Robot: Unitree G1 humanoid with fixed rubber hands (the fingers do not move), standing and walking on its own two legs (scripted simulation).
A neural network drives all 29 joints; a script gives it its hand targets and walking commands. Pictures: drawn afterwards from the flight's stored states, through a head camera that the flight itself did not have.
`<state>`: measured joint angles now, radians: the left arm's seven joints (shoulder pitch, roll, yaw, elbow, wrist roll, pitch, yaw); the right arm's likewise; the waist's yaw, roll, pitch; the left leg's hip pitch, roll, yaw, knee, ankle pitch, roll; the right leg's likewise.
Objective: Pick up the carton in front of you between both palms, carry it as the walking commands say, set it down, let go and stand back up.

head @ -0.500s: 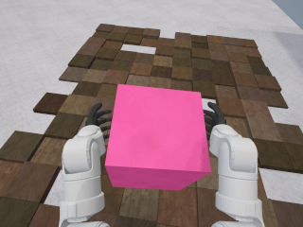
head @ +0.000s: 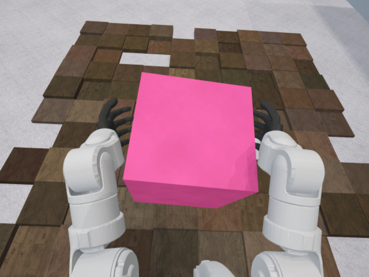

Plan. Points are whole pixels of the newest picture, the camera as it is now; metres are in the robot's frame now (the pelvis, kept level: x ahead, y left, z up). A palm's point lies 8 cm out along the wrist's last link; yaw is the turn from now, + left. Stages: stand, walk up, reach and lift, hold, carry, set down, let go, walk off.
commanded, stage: carry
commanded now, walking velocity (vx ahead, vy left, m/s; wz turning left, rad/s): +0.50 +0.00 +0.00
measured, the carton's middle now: (185, 151) +0.38 -0.03 +0.05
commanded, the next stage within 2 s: none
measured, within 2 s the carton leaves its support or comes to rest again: neither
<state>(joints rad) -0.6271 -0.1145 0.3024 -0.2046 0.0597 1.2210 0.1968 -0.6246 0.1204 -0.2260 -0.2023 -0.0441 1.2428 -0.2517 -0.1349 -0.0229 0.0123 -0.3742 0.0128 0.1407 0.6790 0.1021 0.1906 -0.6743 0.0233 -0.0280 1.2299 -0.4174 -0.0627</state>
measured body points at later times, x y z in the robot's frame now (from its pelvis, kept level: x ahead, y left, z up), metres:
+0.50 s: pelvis +0.38 -0.05 -0.01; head +0.46 -0.04 +0.43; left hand +0.72 +0.14 +0.08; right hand +0.75 -0.16 +0.07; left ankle +0.51 +0.07 -0.70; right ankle +0.32 -0.07 -0.75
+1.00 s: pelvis +0.72 -0.06 +0.01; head +0.69 -0.03 +0.45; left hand +1.06 +0.09 +0.13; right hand +1.06 -0.21 +0.15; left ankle +0.60 +0.04 -0.73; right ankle +0.87 -0.19 -0.70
